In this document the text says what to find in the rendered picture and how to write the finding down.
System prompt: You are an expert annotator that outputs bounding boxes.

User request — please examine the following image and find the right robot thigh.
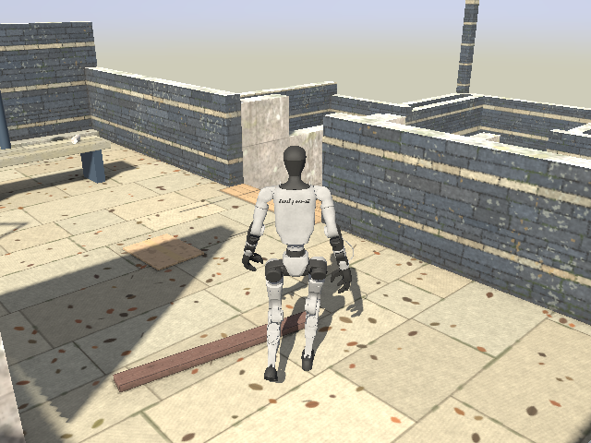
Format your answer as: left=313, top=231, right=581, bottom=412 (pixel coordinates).
left=305, top=257, right=328, bottom=315

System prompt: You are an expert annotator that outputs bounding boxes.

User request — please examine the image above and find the robot right hand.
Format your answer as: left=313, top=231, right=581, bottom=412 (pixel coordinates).
left=331, top=268, right=352, bottom=293

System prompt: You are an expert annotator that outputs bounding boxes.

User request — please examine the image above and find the robot right forearm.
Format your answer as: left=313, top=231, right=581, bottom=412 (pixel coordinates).
left=330, top=223, right=349, bottom=270

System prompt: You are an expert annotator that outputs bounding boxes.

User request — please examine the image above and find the robot left forearm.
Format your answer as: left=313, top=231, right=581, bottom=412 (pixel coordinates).
left=244, top=222, right=260, bottom=257

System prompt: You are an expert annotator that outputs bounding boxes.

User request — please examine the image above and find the right robot upper arm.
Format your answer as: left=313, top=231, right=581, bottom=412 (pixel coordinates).
left=314, top=186, right=339, bottom=238

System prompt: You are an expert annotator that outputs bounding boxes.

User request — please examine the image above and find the robot left hand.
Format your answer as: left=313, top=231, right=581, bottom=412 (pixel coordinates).
left=242, top=253, right=263, bottom=271

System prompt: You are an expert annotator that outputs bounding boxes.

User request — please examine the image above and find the robot left shin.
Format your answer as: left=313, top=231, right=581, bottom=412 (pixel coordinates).
left=267, top=309, right=281, bottom=368

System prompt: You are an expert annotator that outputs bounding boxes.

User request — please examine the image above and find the left robot upper arm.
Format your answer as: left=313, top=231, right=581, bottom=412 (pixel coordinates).
left=250, top=186, right=276, bottom=236

